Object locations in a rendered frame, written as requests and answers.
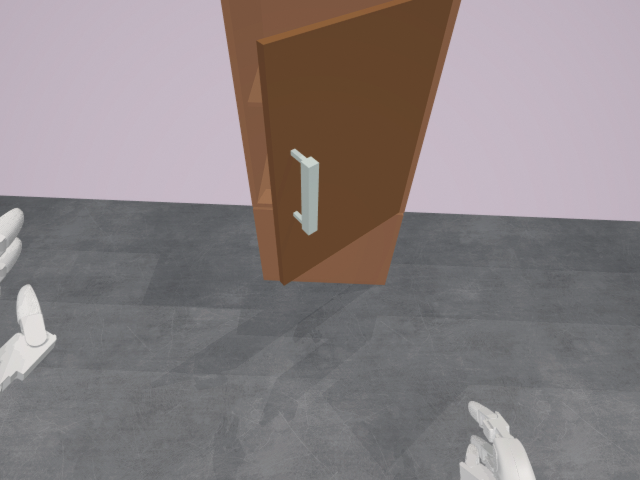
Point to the left robot hand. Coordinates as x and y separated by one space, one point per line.
23 352

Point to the right robot hand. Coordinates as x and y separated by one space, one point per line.
505 460

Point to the cupboard door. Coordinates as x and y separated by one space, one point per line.
350 92

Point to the handle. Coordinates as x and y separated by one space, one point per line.
309 192

